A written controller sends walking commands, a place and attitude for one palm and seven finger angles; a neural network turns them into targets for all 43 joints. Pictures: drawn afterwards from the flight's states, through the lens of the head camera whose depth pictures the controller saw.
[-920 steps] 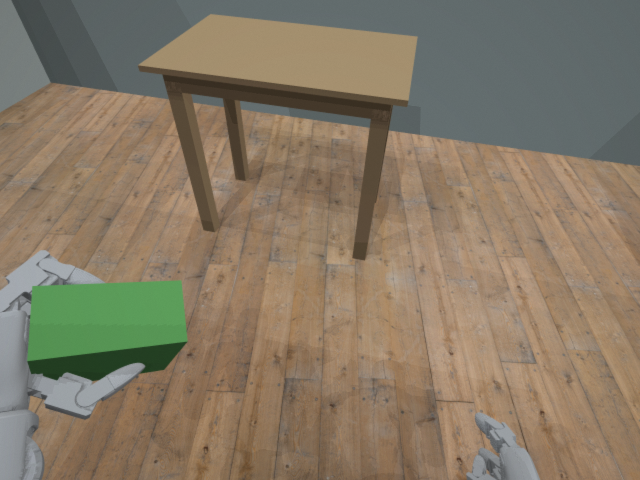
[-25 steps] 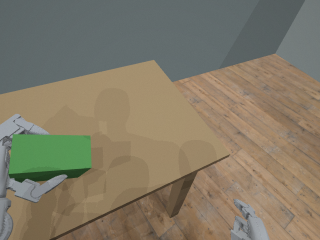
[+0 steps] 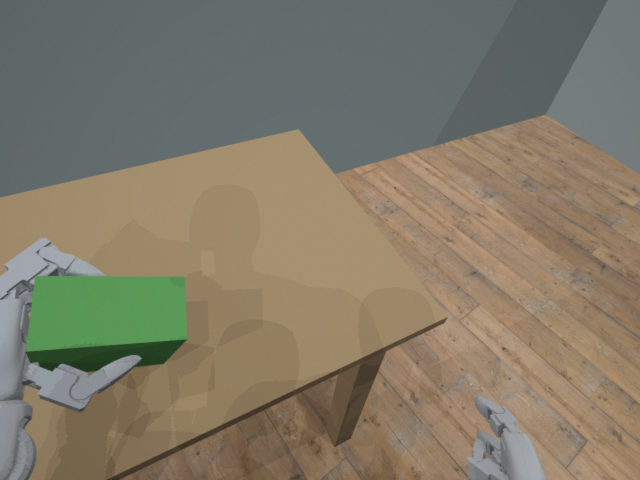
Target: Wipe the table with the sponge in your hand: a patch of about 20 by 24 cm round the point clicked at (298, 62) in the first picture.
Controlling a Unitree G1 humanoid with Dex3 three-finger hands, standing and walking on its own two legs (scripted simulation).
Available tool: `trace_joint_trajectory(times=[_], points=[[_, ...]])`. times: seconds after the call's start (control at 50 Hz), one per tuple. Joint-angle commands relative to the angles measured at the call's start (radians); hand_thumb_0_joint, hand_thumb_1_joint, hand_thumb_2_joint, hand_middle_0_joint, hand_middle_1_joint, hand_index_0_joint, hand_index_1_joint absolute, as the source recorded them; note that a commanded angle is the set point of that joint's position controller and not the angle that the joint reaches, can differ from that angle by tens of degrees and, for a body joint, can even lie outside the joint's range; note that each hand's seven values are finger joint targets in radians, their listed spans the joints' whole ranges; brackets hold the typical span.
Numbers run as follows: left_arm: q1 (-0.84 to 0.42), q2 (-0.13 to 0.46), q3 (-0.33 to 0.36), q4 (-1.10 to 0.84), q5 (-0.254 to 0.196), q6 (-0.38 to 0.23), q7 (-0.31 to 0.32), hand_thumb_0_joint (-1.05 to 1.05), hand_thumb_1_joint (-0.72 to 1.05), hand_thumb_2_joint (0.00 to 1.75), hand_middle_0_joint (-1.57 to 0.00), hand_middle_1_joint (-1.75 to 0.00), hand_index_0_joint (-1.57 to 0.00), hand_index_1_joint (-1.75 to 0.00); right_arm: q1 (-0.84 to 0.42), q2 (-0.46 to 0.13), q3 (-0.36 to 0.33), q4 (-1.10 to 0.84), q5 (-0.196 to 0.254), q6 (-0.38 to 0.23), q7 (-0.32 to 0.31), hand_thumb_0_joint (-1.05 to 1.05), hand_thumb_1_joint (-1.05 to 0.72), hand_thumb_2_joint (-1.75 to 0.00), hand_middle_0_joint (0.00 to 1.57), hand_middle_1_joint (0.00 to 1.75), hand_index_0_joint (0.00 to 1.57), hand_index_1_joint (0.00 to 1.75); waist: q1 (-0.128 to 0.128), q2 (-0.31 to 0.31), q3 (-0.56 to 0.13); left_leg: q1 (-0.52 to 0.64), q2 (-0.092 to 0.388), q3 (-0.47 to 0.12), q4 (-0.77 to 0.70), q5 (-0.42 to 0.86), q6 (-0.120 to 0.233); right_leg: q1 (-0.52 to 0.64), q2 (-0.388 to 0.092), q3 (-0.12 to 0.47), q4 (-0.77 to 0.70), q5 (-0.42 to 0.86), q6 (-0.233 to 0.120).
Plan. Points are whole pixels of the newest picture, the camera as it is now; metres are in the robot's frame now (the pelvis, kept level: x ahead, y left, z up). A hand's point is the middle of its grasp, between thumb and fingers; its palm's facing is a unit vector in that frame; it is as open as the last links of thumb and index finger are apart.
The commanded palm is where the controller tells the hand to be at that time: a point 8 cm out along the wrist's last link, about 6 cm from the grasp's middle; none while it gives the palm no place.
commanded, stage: come to a stop and stand still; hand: left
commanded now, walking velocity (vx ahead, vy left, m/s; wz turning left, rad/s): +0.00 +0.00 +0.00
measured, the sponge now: (131, 326) +0.23 +0.21 +0.13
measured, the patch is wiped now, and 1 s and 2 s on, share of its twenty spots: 0.00 0.00 0.00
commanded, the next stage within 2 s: look again from close up in 0.70 s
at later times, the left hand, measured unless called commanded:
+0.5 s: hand (47, 305) +0.23 +0.28 +0.16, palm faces +0.40 -0.84 -0.37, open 10.2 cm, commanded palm +0.16 +0.30 +0.17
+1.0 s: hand (48, 329) +0.21 +0.27 +0.15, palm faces +0.38 -0.85 -0.35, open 10.2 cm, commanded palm +0.15 +0.30 +0.17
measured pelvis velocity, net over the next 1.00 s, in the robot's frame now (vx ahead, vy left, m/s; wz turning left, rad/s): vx -0.01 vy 0.02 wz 0.01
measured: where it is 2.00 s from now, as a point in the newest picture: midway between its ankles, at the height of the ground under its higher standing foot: outside the picture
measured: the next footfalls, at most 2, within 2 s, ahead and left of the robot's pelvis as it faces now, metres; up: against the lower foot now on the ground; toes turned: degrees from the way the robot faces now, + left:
none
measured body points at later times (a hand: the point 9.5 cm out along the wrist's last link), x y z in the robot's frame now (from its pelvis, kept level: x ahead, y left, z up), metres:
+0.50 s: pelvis +0.01 +0.02 +0.00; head +0.03 +0.05 +0.44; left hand +0.20 +0.32 +0.18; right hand +0.18 -0.20 -0.07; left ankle +0.03 +0.06 -0.74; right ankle -0.02 -0.11 -0.74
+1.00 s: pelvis -0.01 +0.02 +0.00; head +0.01 +0.05 +0.45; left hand +0.18 +0.31 +0.17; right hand +0.17 -0.20 -0.07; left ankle +0.03 +0.06 -0.74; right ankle -0.02 -0.11 -0.74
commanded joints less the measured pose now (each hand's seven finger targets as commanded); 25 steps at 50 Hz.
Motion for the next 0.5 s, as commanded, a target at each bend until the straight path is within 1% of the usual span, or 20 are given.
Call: trace_joint_trajectory(times=[0.0,0.02,0.04,0.06,0.08,0.1,0.12,0.16,0.18,0.2,0.22,0.28,0.3,0.32,0.36,0.38,0.4,0.42,0.46,0.48], points=[[-1.125,0.956,0.682,-0.492,0.141,-0.181,0.023,0.0,0.1,1.3,-1.2,-1.6,-1.2,-1.6,0.012,-0.14,-0.04,-0.151,-0.052,-0.097,0.008,0.0,-0.9,-0.9,0.2,0.3,0.2,0.3,0.011,-0.069,0.096,-0.058,0.133,-0.105,0.039,0.101,-0.034,-0.258,-0.128,0.126,-0.102,0.182,0.06],[-0.525,0.345,0.29,0.123,0.042,-0.134,-0.022,0.0,0.1,1.3,-1.2,-1.6,-1.2,-1.6,-0.079,-0.039,0.003,-0.091,-0.028,-0.083,0.004,0.0,-0.9,-0.9,0.2,0.3,0.2,0.3,0.003,-0.006,-0.116,0.094,0.077,-0.163,0.002,0.168,-0.04,-0.2,-0.153,0.157,-0.021,0.092,-0.047],[-0.27,0.209,0.196,0.138,0.01,-0.129,-0.038,0.0,0.1,1.3,-1.2,-1.6,-1.2,-1.6,-0.042,-0.111,-0.054,-0.148,-0.009,-0.098,0.009,0.0,-0.9,-0.9,0.2,0.3,0.2,0.3,0.043,0.089,-0.151,0.148,0.091,-0.12,0.013,0.161,-0.055,-0.126,-0.13,0.231,-0.039,0.164,-0.021],[-0.228,0.178,0.136,-0.04,-0.016,-0.146,-0.042,0.0,0.1,1.3,-1.2,-1.6,-1.2,-1.6,-0.025,-0.122,-0.057,-0.152,-0.002,-0.097,0.024,0.0,-0.9,-0.9,0.2,0.3,0.2,0.3,0.029,0.131,-0.19,0.135,0.092,-0.141,-0.022,0.161,-0.049,-0.044,-0.131,0.198,0.002,0.167,-0.01],[-0.129,0.075,0.064,-0.083,-0.031,-0.148,-0.044,0.0,0.1,1.3,-1.2,-1.6,-1.2,-1.6,-0.062,-0.104,-0.061,-0.144,0.012,-0.106,0.04,0.0,-0.9,-0.9,0.2,0.3,0.2,0.3,0.027,0.19,-0.239,0.164,0.113,-0.147,-0.05,0.188,-0.043,-0.012,-0.105,0.152,0.071,0.144,-0.01],[-0.115,0.128,0.085,-0.188,-0.022,-0.149,-0.037,0.0,0.1,1.3,-1.2,-1.6,-1.2,-1.6,-0.058,-0.126,-0.066,-0.164,0.005,-0.106,0.05,0.0,-0.9,-0.9,0.2,0.3,0.2,0.3,0.034,0.155,-0.228,0.135,0.14,-0.176,-0.066,0.19,-0.036,-0.008,-0.099,0.133,0.091,0.127,-0.001],[-0.087,0.144,0.093,-0.232,-0.02,-0.15,-0.031,0.0,0.1,1.3,-1.2,-1.6,-1.2,-1.6,-0.07,-0.124,-0.064,-0.169,0.002,-0.107,0.057,0.0,-0.9,-0.9,0.2,0.3,0.2,0.3,0.037,0.102,-0.215,0.097,0.151,-0.191,-0.079,0.163,-0.033,0.001,-0.094,0.12,0.096,0.106,-0.001],[-0.05,0.178,0.127,-0.249,-0.019,-0.145,-0.017,0.0,0.1,1.3,-1.2,-1.6,-1.2,-1.6,-0.072,-0.122,-0.059,-0.173,-0.001,-0.109,0.055,0.0,-0.9,-0.9,0.2,0.3,0.2,0.3,0.033,-0.007,-0.184,0.046,0.149,-0.197,-0.092,0.083,-0.039,0.01,-0.092,0.115,0.075,0.082,-0.004],[-0.024,0.193,0.159,-0.231,-0.022,-0.14,-0.007,0.0,0.1,1.3,-1.2,-1.6,-1.2,-1.6,-0.091,-0.118,-0.053,-0.17,0.004,-0.108,0.052,0.0,-0.9,-0.9,0.2,0.3,0.2,0.3,0.031,-0.001,-0.167,0.04,0.15,-0.194,-0.109,0.044,-0.042,-0.003,-0.081,0.105,0.082,0.055,-0.004],[-0.05,0.196,0.163,-0.236,-0.023,-0.143,-0.007,0.0,0.1,1.3,-1.2,-1.6,-1.2,-1.6,-0.081,-0.116,-0.052,-0.176,0.0,-0.104,0.041,0.0,-0.9,-0.9,0.2,0.3,0.2,0.3,0.025,-0.022,-0.151,0.017,0.152,-0.214,-0.12,0.019,-0.045,-0.003,-0.088,0.094,0.073,0.046,-0.005],[-0.083,0.226,0.194,-0.256,-0.026,-0.148,-0.003,0.0,0.1,1.3,-1.2,-1.6,-1.2,-1.6,-0.078,-0.119,-0.053,-0.176,-0.001,-0.105,0.031,0.0,-0.9,-0.9,0.2,0.3,0.2,0.3,0.021,-0.019,-0.141,0.018,0.15,-0.218,-0.123,0.023,-0.053,-0.005,-0.086,0.095,0.072,0.048,-0.006],[-0.142,0.276,0.244,-0.252,-0.023,-0.156,0.007,0.0,0.1,1.3,-1.2,-1.6,-1.2,-1.6,-0.088,-0.113,-0.047,-0.168,-0.003,-0.104,0.007,0.0,-0.9,-0.9,0.2,0.3,0.2,0.3,0.018,0.074,-0.139,0.051,0.15,-0.215,-0.121,0.088,-0.067,-0.024,-0.084,0.093,0.083,0.052,-0.01],[-0.154,0.248,0.217,-0.252,-0.026,-0.159,0.003,0.0,0.1,1.3,-1.2,-1.6,-1.2,-1.6,-0.075,-0.107,-0.046,-0.167,-0.006,-0.101,0.002,0.0,-0.9,-0.9,0.2,0.3,0.2,0.3,0.016,0.091,-0.143,0.058,0.152,-0.217,-0.111,0.133,-0.07,-0.018,-0.091,0.081,0.078,0.068,-0.011],[-0.163,0.248,0.211,-0.256,-0.028,-0.159,0.002,0.0,0.1,1.3,-1.2,-1.6,-1.2,-1.6,-0.063,-0.108,-0.046,-0.167,-0.005,-0.103,0.0,0.0,-0.9,-0.9,0.2,0.3,0.2,0.3,0.014,0.1,-0.152,0.077,0.149,-0.213,-0.094,0.195,-0.073,-0.012,-0.093,0.085,0.074,0.087,-0.012],[-0.159,0.23,0.187,-0.263,-0.026,-0.158,-0.001,0.0,0.1,1.3,-1.2,-1.6,-1.2,-1.6,-0.055,-0.112,-0.047,-0.162,-0.003,-0.109,0.002,0.0,-0.9,-0.9,0.2,0.3,0.2,0.3,0.015,0.088,-0.178,0.121,0.145,-0.199,-0.061,0.299,-0.081,-0.007,-0.096,0.087,0.065,0.126,-0.013],[-0.146,0.201,0.165,-0.257,-0.024,-0.152,0.0,0.0,0.1,1.3,-1.2,-1.6,-1.2,-1.6,-0.076,-0.106,-0.043,-0.157,0.002,-0.114,0.008,0.0,-0.9,-0.9,0.2,0.3,0.2,0.3,0.015,0.101,-0.183,0.149,0.145,-0.186,-0.062,0.325,-0.091,-0.023,-0.086,0.082,0.073,0.118,-0.012],[-0.137,0.175,0.137,-0.257,-0.024,-0.152,-0.003,0.0,0.1,1.3,-1.2,-1.6,-1.2,-1.6,-0.058,-0.112,-0.044,-0.153,-0.004,-0.111,0.01,0.0,-0.9,-0.9,0.2,0.3,0.2,0.3,0.012,0.091,-0.188,0.151,0.152,-0.194,-0.06,0.342,-0.091,-0.02,-0.087,0.072,0.066,0.113,-0.011],[-0.138,0.177,0.13,-0.277,-0.021,-0.147,-0.002,0.0,0.1,1.3,-1.2,-1.6,-1.2,-1.6,-0.058,-0.117,-0.048,-0.155,-0.004,-0.112,0.013,0.0,-0.9,-0.9,0.2,0.3,0.2,0.3,0.011,0.102,-0.184,0.147,0.154,-0.195,-0.057,0.355,-0.093,-0.012,-0.088,0.078,0.066,0.122,-0.011],[-0.118,0.164,0.119,-0.267,-0.018,-0.137,0.0,0.0,0.1,1.3,-1.2,-1.6,-1.2,-1.6,-0.064,-0.117,-0.047,-0.154,-0.004,-0.109,0.016,0.0,-0.9,-0.9,0.2,0.3,0.2,0.3,0.013,0.079,-0.173,0.125,0.156,-0.194,-0.062,0.317,-0.094,-0.001,-0.093,0.082,0.055,0.125,-0.01],[-0.107,0.157,0.123,-0.257,-0.014,-0.133,0.004,0.0,0.1,1.3,-1.2,-1.6,-1.2,-1.6,-0.081,-0.114,-0.045,-0.15,0.001,-0.109,0.018,0.0,-0.9,-0.9,0.2,0.3,0.2,0.3,0.014,0.086,-0.17,0.126,0.15,-0.183,-0.069,0.295,-0.096,-0.007,-0.084,0.082,0.057,0.114,-0.011]])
